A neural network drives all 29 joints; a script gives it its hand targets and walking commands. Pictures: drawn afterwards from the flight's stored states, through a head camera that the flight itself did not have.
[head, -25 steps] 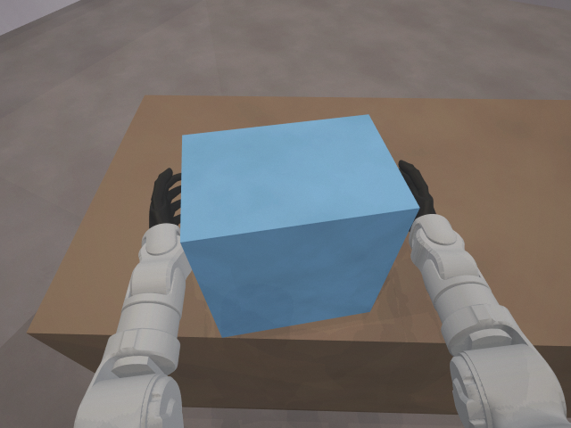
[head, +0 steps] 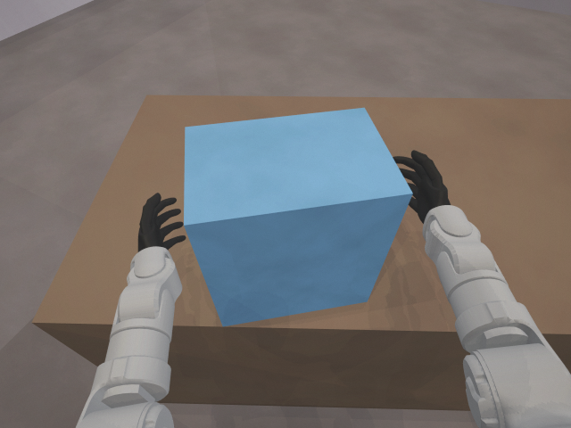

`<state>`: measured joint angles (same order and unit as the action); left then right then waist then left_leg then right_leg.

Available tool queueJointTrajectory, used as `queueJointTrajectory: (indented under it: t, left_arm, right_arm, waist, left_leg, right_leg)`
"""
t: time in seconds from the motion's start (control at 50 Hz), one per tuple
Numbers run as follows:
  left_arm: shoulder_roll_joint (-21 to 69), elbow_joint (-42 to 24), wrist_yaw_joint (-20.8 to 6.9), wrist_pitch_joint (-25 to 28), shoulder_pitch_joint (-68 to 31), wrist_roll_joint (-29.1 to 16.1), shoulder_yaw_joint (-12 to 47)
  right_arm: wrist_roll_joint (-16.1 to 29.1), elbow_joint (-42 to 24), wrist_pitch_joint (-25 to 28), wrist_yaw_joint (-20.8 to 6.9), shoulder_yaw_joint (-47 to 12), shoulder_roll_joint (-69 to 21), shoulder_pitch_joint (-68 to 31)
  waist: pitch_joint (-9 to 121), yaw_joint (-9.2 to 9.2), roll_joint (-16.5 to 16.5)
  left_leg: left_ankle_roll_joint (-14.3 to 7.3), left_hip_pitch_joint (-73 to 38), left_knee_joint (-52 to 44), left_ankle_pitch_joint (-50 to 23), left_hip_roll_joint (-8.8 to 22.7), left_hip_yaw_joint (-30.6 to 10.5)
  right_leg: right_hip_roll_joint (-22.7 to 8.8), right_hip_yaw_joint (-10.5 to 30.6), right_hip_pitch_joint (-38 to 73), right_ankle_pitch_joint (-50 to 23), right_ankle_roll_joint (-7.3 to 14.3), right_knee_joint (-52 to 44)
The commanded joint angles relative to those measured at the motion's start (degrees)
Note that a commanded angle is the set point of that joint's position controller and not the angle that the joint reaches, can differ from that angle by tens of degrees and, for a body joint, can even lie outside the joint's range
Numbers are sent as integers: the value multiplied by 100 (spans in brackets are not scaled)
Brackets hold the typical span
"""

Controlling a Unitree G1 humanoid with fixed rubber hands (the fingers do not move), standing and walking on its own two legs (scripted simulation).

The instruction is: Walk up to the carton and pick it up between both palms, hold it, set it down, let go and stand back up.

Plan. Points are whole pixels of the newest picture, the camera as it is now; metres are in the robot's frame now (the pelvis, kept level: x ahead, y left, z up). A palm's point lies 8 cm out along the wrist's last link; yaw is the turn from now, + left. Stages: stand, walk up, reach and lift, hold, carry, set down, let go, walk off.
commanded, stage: set down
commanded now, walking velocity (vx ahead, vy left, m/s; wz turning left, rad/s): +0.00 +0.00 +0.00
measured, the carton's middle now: (288, 225) +0.41 +0.02 +0.04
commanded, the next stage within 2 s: none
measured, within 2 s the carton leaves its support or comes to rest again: neither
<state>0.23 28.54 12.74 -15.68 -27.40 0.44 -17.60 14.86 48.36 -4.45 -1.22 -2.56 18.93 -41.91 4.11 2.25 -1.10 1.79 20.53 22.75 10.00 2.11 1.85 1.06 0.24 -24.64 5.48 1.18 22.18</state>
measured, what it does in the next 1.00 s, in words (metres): stands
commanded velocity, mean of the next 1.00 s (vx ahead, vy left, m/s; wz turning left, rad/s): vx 0.00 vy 0.00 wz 0.00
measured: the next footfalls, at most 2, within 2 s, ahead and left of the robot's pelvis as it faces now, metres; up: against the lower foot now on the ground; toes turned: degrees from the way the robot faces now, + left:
none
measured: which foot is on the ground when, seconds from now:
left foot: down 0.00-1.00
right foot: down 0.00-1.00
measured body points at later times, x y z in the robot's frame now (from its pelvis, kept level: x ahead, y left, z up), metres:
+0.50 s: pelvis -0.02 +0.00 +0.00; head -0.03 -0.01 +0.45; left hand +0.29 +0.22 +0.03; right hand +0.35 -0.21 +0.06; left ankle +0.01 +0.14 -0.74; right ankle +0.05 -0.10 -0.74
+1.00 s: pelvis -0.02 +0.00 +0.00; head -0.03 +0.00 +0.45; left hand +0.24 +0.22 +0.01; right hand +0.29 -0.21 +0.02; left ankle +0.01 +0.14 -0.74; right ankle +0.05 -0.10 -0.74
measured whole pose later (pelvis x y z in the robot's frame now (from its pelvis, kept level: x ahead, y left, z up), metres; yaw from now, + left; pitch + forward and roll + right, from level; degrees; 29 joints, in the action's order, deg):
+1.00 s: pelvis -0.02 +0.00 +0.00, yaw +0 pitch +1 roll +1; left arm -1.3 15.3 12.7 -9.5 1.2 -1.5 -7.0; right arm 14.9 34.9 3.2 -10.7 -2.6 19.4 -9.9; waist 3.0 2.2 1.3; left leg 1.8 13.6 22.7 9.6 2.2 1.9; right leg 1.1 0.2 -17.7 5.1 1.2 22.2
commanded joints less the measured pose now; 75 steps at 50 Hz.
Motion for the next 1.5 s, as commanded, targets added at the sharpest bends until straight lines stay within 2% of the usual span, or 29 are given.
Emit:
queueJointTrajectory:
  t: [0.0, 0.06, 0.1, 0.14, 0.16, 0.26, 0.36, 0.52, 0.56, 0.58, 0.68, 0.7, 0.82, 0.94, 0.96, 1.0, 1.1, 1.2, 1.34, 1.36, 1.48]
  left_arm:
    - [-1309, -2003, 20, 302, -2030, -298, 643]
    - [-1352, -1990, -1, 397, -1872, -312, 610]
    - [-1378, -2046, -28, 479, -1662, -323, 610]
    - [-1426, -2021, -22, 557, -1643, -331, 636]
    - [-1411, -2111, -27, 599, -1565, -357, 688]
    - [-1404, -2189, -21, 781, -1254, -443, 853]
    - [-1378, -2052, -12, 887, -941, -504, 965]
    - [-1311, -2034, 13, 955, -546, -488, 1089]
    - [-1294, -2062, 15, 965, -412, -506, 1133]
    - [-1253, -2328, 34, 994, -134, -497, 1160]
    - [-1293, -2306, 17, 1056, -128, -490, 1234]
    - [-1214, -2447, 27, 1059, 219, -468, 1286]
    - [-1109, -2895, 29, 1093, 773, -454, 1472]
    - [-989, -3419, 14, 1144, 1616, -446, 1559]
    - [-989, -3445, 18, 1135, 1505, -481, 1604]
    - [-892, -3652, 27, 1139, 1932, -471, 1675]
    - [-782, -4077, 69, 1115, 2571, -420, 1737]
    - [-752, -4240, 105, 1071, 2737, -422, 1800]
    - [-731, -4001, 101, 949, 2659, -407, 1895]
    - [-673, -3927, 94, 917, 2727, -386, 1924]
    - [-742, -3605, -6, 795, 2779, -342, 1800]
  right_arm:
    - [745, -1366, 348, -219, -8, 1559, -1867]
    - [714, -1343, 368, -297, -23, 1566, -1700]
    - [651, -1429, 394, -337, 16, 1535, -1472]
    - [616, -1429, 413, -386, 105, 1552, -1421]
    - [587, -1511, 438, -401, 127, 1549, -1338]
    - [514, -1879, 561, -530, 269, 1596, -988]
    - [457, -2104, 647, -648, 374, 1594, -582]
    - [443, -2241, 734, -803, 527, 1652, 109]
    - [456, -2266, 753, -828, 551, 1689, 282]
    - [504, -2419, 806, -853, 524, 1691, 561]
    - [468, -2377, 866, -904, 663, 1700, 717]
    - [505, -2366, 895, -928, 674, 1723, 1050]
    - [538, -2558, 1031, -1013, 838, 1786, 1658]
    - [584, -2995, 1185, -1037, 929, 1777, 2451]
    - [558, -3096, 1194, -1034, 1009, 1796, 2321]
    - [547, -3271, 1240, -1033, 1076, 1805, 2742]
    - [552, -3691, 1266, -1057, 1158, 1802, 3435]
    - [510, -4030, 1186, -1083, 1217, 1699, 3732]
    - [397, -4112, 919, -1104, 1309, 1632, 3802]
    - [382, -4030, 867, -1112, 1308, 1656, 3893]
    - [300, -3932, 723, -1081, 1280, 1524, 3975]
  waist:
    - [3496, 612, 390]
    - [3367, 612, 490]
    - [3273, 540, 587]
    - [3132, 535, 556]
    - [3115, 475, 592]
    - [2821, 411, 708]
    - [2374, 402, 779]
    - [1897, 288, 797]
    - [1826, 266, 781]
    - [1899, 254, 763]
    - [1687, 134, 650]
    - [1637, 78, 637]
    - [1513, -93, 477]
    - [1377, -138, 485]
    - [1370, -164, 520]
    - [1265, -217, 528]
    - [961, -205, 520]
    - [644, -150, 519]
    - [147, -100, 541]
    - [66, -120, 485]
    - [-77, -65, 606]
  left_leg:
    - [107, -744, 70, -1898, -110, 50]
    - [62, -594, -21, -1596, -129, 48]
    - [31, -509, -88, -1435, -135, 36]
    - [25, -395, -150, -1206, -148, 23]
    - [10, -403, -173, -1157, -146, 8]
    - [-28, -335, -259, -841, -149, -29]
    - [-72, -255, -360, -474, -152, -74]
    - [-80, -180, -447, -70, -163, -114]
    - [-82, -153, -466, -18, -182, -104]
    - [-76, -248, -457, -154, -171, -126]
    - [-75, -60, -488, 188, -195, -128]
    - [-65, -165, -505, 119, -183, -155]
    - [-37, -179, -570, 213, -184, -233]
    - [-52, -211, -619, 104, -170, -252]
    - [-58, -145, -612, 173, -166, -234]
    - [-62, -211, -645, 184, -141, -279]
    - [-36, -356, -697, 359, -115, -294]
    - [-38, -326, -739, 799, -115, -315]
    - [-80, -124, -902, 1619, -54, -384]
    - [-81, -128, -938, 1662, -54, -385]
    - [-83, -226, -934, 1639, -114, -291]
  right_leg:
    - [462, 32, 2608, -1718, 49, 115]
    - [389, 106, 2709, -1480, 10, 90]
    - [331, 153, 2865, -1382, -27, 63]
    - [273, 192, 2865, -1080, -36, 26]
    - [258, 188, 2892, -1037, -51, 23]
    - [193, 231, 2891, -548, -69, -46]
    - [108, 305, 2722, 221, -50, -206]
    - [14, 385, 2581, 903, 4, -320]
    - [8, 384, 2584, 970, 23, -303]
    - [25, 372, 2677, 786, 41, -274]
    - [-43, 438, 2587, 1126, 65, -262]
    - [-11, 398, 2607, 1020, 85, -250]
    - [2, 348, 2632, 902, 155, -178]
    - [-32, 379, 2761, 757, 167, -202]
    - [-45, 397, 2724, 865, 161, -192]
    - [-32, 373, 2740, 787, 182, -187]
    - [-69, 405, 2649, 1004, 210, -280]
    - [-149, 524, 2484, 1534, 215, -390]
    - [-165, 617, 2370, 2096, 151, -459]
    - [-144, 604, 2366, 2096, 156, -446]
    - [-201, 682, 2315, 2276, 116, -573]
